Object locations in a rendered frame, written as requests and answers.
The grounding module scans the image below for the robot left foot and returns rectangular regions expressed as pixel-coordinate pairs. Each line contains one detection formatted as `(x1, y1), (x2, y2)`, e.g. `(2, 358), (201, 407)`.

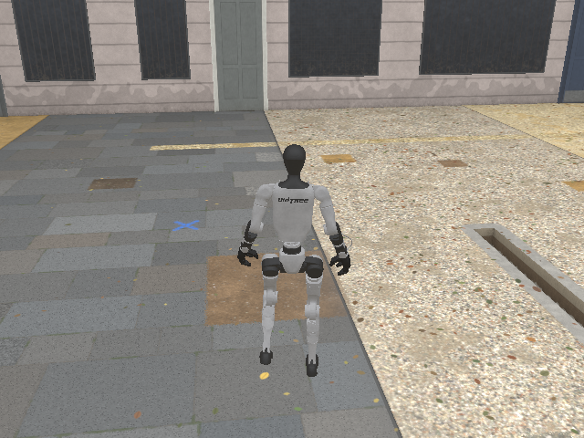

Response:
(259, 348), (273, 365)

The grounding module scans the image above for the robot left forearm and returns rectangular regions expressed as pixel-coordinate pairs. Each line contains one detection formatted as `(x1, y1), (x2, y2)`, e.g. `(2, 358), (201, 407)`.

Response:
(240, 220), (257, 253)

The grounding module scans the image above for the right robot hand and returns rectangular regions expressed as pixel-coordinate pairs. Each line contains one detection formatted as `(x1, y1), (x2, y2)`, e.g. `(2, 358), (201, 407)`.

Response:
(329, 255), (351, 276)

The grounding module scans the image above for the robot right upper arm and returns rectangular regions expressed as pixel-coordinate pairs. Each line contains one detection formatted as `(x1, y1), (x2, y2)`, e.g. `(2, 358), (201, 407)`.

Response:
(312, 184), (338, 236)

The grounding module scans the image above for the robot right forearm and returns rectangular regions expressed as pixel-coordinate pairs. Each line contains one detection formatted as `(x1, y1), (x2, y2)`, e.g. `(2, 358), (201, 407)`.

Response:
(329, 222), (349, 258)

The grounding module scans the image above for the robot left upper arm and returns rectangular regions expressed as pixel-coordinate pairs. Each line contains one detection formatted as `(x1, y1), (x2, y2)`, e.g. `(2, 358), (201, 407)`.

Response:
(248, 183), (275, 234)

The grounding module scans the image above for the right robot shin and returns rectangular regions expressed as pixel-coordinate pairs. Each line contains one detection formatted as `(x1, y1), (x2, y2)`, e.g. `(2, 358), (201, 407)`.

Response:
(307, 305), (320, 364)

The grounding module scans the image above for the left robot hand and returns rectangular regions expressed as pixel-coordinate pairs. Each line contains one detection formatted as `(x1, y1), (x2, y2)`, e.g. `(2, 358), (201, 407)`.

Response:
(237, 247), (258, 266)

